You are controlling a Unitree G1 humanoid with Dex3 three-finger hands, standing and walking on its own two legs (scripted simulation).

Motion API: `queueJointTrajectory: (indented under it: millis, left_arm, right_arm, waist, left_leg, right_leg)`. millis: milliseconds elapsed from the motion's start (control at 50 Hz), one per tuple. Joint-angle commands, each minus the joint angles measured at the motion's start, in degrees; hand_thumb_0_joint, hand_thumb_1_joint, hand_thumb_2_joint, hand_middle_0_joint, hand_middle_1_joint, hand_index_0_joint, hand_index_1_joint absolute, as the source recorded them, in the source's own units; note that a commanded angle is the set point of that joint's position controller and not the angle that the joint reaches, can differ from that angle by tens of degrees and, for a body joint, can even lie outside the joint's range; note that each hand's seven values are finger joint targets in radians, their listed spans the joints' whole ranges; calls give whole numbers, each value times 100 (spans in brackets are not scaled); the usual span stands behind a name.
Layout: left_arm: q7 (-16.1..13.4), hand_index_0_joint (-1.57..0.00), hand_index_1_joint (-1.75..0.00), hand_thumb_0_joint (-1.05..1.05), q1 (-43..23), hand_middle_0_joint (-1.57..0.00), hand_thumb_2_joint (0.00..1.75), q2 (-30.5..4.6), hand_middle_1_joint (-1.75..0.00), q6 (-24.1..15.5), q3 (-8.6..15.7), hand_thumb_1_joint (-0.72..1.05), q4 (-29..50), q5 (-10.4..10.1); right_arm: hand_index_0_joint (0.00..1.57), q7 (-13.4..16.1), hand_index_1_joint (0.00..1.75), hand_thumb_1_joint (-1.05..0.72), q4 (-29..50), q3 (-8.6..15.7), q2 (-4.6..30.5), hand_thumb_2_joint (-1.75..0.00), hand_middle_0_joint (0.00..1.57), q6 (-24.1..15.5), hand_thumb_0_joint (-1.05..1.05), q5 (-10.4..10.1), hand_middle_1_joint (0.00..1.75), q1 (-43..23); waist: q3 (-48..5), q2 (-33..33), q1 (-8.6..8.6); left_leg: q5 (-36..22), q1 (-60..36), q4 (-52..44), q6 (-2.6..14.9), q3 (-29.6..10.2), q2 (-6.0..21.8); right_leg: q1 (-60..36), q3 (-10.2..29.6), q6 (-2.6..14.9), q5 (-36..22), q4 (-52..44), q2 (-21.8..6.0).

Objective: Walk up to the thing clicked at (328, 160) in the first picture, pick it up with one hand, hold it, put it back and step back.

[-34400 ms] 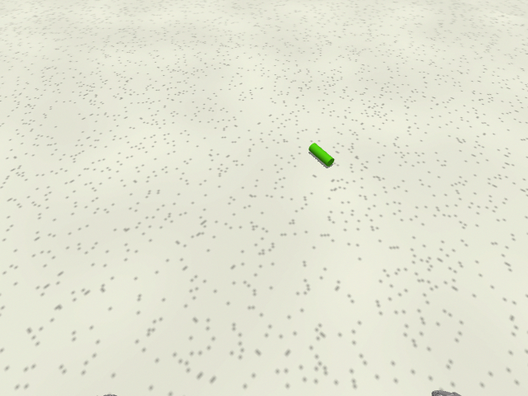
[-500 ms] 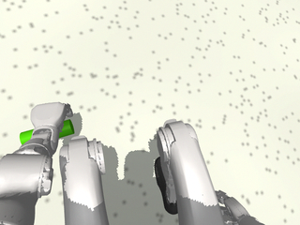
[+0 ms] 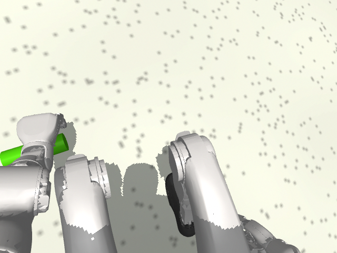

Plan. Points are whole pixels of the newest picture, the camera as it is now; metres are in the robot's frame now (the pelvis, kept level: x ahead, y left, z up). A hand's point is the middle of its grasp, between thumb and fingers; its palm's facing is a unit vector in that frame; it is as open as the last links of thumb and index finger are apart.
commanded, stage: open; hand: left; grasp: from above
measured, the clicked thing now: (36, 150) +0.37 +0.27 -0.28
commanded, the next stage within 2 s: withdraw in 0.92 s
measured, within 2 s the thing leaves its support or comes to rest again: rests again in 0.72 s
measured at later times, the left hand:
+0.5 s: hand (47, 136) +0.39 +0.23 -0.21, palm faces -0.40 -0.08 -0.91, open 9.9 cm
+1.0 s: hand (50, 141) +0.38 +0.22 -0.22, palm faces -0.43 -0.08 -0.90, open 12.8 cm
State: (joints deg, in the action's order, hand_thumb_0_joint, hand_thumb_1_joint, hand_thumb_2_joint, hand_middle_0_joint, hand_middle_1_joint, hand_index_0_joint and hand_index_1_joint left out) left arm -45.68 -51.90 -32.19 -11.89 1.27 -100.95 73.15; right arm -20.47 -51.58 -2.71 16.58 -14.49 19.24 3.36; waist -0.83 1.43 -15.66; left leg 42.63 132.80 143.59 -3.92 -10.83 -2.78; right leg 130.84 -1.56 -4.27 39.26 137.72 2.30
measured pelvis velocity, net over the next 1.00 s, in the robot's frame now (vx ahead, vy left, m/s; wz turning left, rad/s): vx -0.01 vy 0.00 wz -0.05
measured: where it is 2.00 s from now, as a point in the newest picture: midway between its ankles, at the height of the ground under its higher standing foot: (144, 230)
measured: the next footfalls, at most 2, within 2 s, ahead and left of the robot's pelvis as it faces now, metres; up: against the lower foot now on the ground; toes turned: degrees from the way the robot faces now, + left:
none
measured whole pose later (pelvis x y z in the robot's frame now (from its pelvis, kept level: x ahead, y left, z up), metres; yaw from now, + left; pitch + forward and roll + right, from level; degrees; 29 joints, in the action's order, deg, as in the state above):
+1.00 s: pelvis -0.01 +0.00 +0.00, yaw -3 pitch +29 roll -10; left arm -48.5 -51.1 -34.4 -12.9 1.6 -101.4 75.3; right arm -24.8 -49.1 -4.8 17.0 -18.1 17.2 2.9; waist 2.1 2.4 -15.7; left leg 41.3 131.7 144.1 -3.6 -13.3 -2.4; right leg 128.8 -3.8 -4.5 36.8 135.7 3.3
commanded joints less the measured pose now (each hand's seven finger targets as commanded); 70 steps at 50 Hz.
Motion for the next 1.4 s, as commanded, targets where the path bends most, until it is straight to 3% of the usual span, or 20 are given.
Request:
queueJointTrajectory:
  millis: [0,20,40,60,120,220,340,380,440,480,580,700,920,1060,1140,1200,1240,1300,1340,1380]
  left_arm:
    - [-73,-96,-45,0,-1019,-95,49,-359,-46,-212,117,54,87,-17]
    - [-103,-96,-45,0,-896,-95,46,-403,-46,-212,216,55,58,9]
    - [-113,-97,-44,0,-985,-95,43,-362,-47,-228,90,57,66,20]
    - [-167,-97,-42,0,-805,-95,42,-404,-44,-227,138,55,67,41]
    - [-277,-75,-44,0,-941,-71,32,-378,-48,-222,115,31,182,132]
    - [-364,-63,-50,0,-1147,-61,44,-410,-53,-68,47,13,139,237]
    - [-378,-54,-58,0,-1117,-52,53,-487,-60,134,127,2,16,164]
    - [-344,-49,-61,0,-1102,-48,58,-395,-61,189,17,-4,117,95]
    - [-255,-47,-63,0,-1295,-47,61,-392,-64,212,-102,-7,117,83]
    - [-188,-44,-66,0,-1011,-43,63,-395,-66,223,-2,-11,49,55]
    - [-134,-39,-71,0,-899,-39,68,-306,-71,204,-55,-18,87,31]
    - [-88,-34,-78,0,-1086,-33,73,-326,-78,59,-101,-23,152,98]
    - [-534,-28,-86,0,-1159,-26,75,-544,-88,-77,91,-26,381,223]
    - [-530,-20,-88,0,-1414,-20,88,-634,-88,145,90,-38,258,39]
    - [-501,-18,-90,0,-1380,-18,90,-545,-90,247,99,-41,560,-139]
    - [-382,-14,-94,0,-1681,-14,94,-513,-94,258,113,-47,1614,-336]
    - [-324,-11,-96,0,-794,-12,97,-679,-96,409,303,-51,2269,-537]
    - [-125,-8,-99,0,-671,-10,100,-40,-98,829,-68,-55,3095,-749]
    - [139,-10,-98,0,-585,-12,100,-312,-96,1157,64,-54,3892,-884]
    - [529,-12,-96,0,-111,-15,99,79,-93,1569,-258,-52,3798,-1066]
  right_arm:
    - [20,-116,30,-91,-31,265,1467,-90,20,-144,0,-34,30,1144]
    - [20,-142,30,-91,34,241,1478,-90,20,-144,0,-35,30,1140]
    - [20,-173,30,-91,128,178,1450,-90,20,-196,0,-16,30,1001]
    - [20,-184,30,-91,111,234,1550,-90,20,-184,0,-36,30,941]
    - [20,-233,30,-90,140,217,1513,-90,20,-172,0,-33,30,926]
    - [20,-284,30,-90,208,246,1575,-90,20,-173,0,-101,30,892]
    - [20,-309,30,-90,260,270,1627,-90,20,-211,0,-204,30,926]
    - [20,-298,30,-90,269,312,1646,-90,20,-258,0,-243,30,856]
    - [20,-304,30,-91,284,290,1645,-90,20,-299,0,-258,30,853]
    - [20,-305,30,-90,270,309,1673,-90,20,-290,0,-301,30,908]
    - [20,-337,30,-90,275,253,1651,-91,20,-283,0,-318,30,892]
    - [20,-379,30,-91,352,221,1678,-91,20,-320,0,-293,30,941]
    - [20,-437,30,-90,278,267,1755,-90,20,-408,0,-268,30,975]
    - [20,-432,30,-91,198,278,1758,-90,20,-448,0,-346,30,1036]
    - [20,-482,30,-91,125,334,1726,-90,20,-480,0,-364,30,1047]
    - [20,-526,30,-91,122,429,1668,-90,20,-475,0,-440,30,1064]
    - [20,-486,30,-91,133,695,1825,-91,20,-310,0,-582,30,934]
    - [20,-438,30,-91,291,870,1639,-91,20,33,0,-871,30,693]
    - [20,-295,30,-91,367,1043,1633,-91,20,372,0,-1148,30,818]
    - [20,-146,30,-92,470,1074,1550,-91,20,661,0,-1348,30,1000]
  waist:
    - [-3386,-1379,-259]
    - [-3411,-1421,-225]
    - [-3278,-1362,-290]
    - [-3273,-1427,-180]
    - [-3303,-1463,-276]
    - [-3079,-1512,-404]
    - [-2901,-1367,-339]
    - [-2906,-1397,-307]
    - [-2803,-1420,-411]
    - [-2870,-1431,-273]
    - [-2936,-1500,-238]
    - [-2828,-1477,-368]
    - [-3112,-1529,-389]
    - [-2929,-1487,-489]
    - [-3192,-1751,-349]
    - [-4144,-2572,-116]
    - [-4674,-3022,330]
    - [-4758,-2919,443]
    - [-5262,-2833,752]
    - [-5100,-2060,630]
  left_leg:
    - [-1305,-2423,-1365,425,876,33]
    - [-1368,-2484,-1401,413,866,30]
    - [-1208,-2399,-1359,424,843,36]
    - [-1140,-2384,-1434,425,827,36]
    - [-1085,-2407,-1470,421,793,58]
    - [-932,-2365,-1540,416,711,102]
    - [-627,-2167,-1649,433,659,94]
    - [-523,-2197,-1689,418,604,122]
    - [-391,-2202,-1690,421,556,122]
    - [-501,-2239,-1722,418,570,110]
    - [-762,-2357,-1697,388,554,129]
    - [-807,-2393,-1631,388,561,128]
    - [-930,-2479,-1542,389,599,117]
    - [-788,-2298,-1513,400,638,136]
    - [-823,-2515,-1615,368,602,142]
    - [-1170,-3408,-1781,254,573,180]
    - [-1173,-3845,-2015,203,643,195]
    - [-1038,-3653,-2361,247,847,175]
    - [-1270,-3764,-2607,292,978,184]
    - [-1477,-3524,-2730,405,1037,212]
  right_leg:
    - [-2243,-993,528,-1520,-1351,168]
    - [-2316,-1027,523,-1574,-1327,179]
    - [-2199,-1044,531,-1425,-1322,170]
    - [-2204,-1038,552,-1333,-1391,216]
    - [-2175,-1090,540,-1289,-1376,251]
    - [-1956,-1107,549,-1163,-1446,259]
    - [-1957,-1029,561,-817,-1625,270]
    - [-1832,-1028,568,-749,-1595,248]
    - [-1712,-1051,565,-699,-1542,247]
    - [-1763,-1046,578,-768,-1549,271]
    - [-1804,-1097,568,-1097,-1414,273]
    - [-1820,-1127,554,-1130,-1410,258]
    - [-2147,-1121,550,-1087,-1556,309]
    - [-2169,-994,560,-882,-1685,283]
    - [-2212,-1037,572,-1006,-1585,252]
    - [-2055,-1129,617,-1449,-1330,155]
    - [-2035,-1031,670,-1411,-1333,123]
    - [-1948,-859,704,-1416,-1581,128]
    - [-2273,-666,715,-1632,-1824,129]
    - [-2815,-583,653,-1888,-2217,238]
